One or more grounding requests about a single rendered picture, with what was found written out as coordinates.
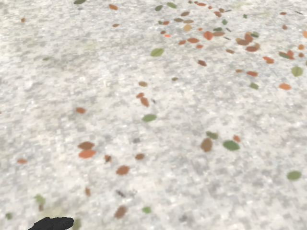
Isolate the left robot hand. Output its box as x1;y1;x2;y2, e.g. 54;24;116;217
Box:
28;217;74;230

